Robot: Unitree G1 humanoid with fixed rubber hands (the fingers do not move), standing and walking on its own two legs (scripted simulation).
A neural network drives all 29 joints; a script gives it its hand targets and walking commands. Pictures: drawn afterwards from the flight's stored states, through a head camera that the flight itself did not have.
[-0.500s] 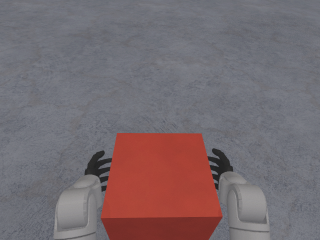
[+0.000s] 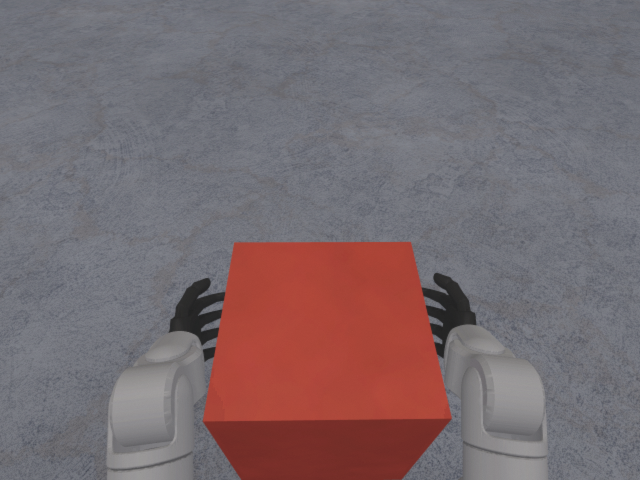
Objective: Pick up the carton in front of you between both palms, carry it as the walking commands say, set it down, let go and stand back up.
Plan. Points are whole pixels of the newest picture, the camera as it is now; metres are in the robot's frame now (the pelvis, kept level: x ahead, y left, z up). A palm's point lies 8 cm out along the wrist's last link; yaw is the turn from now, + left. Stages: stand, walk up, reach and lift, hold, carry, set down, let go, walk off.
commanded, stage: carry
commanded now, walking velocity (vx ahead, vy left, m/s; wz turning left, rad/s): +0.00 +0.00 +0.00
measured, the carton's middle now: (322, 367) +0.27 +0.00 +0.00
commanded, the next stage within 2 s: hold in 1.72 s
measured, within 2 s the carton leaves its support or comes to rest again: neither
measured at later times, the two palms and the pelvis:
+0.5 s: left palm (189, 316) +0.33 +0.17 +0.04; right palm (422, 310) +0.33 -0.13 +0.04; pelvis +0.06 +0.02 -0.01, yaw +0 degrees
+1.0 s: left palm (182, 326) +0.32 +0.18 +0.04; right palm (417, 318) +0.32 -0.12 +0.04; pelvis +0.03 +0.03 -0.01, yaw +0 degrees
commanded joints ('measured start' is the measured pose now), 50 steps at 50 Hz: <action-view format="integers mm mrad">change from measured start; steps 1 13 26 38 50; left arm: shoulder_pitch -400 -403 -387 -513 -479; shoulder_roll -945 -873 -783 -878 -872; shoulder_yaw -715 -692 -535 -443 -484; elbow -48 98 272 480 411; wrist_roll -379 -300 -150 -80 -114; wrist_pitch -23 -148 -381 -560 -491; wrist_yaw -273 -267 -251 -276 -277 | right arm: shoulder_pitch -388 -362 -365 -480 -446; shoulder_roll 951 881 788 889 884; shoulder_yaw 764 701 548 446 489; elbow -34 144 305 522 454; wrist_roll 394 315 166 90 123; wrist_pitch -24 -154 -388 -565 -495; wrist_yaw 265 279 261 285 286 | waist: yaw -9 -8 -8 -4 -6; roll -103 -7 -24 -30 -31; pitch -403 -329 -325 -316 -289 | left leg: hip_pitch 111 90 87 77 40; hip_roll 76 109 100 91 92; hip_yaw -37 -50 -60 -69 -76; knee -133 20 8 -36 -60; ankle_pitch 191 611 509 349 273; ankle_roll -5 17 34 47 51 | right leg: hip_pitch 264 195 190 178 162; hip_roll -185 -140 -147 -148 -152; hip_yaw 122 127 136 143 146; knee -21 166 156 100 75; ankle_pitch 179 416 310 177 125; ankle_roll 20 56 52 54 59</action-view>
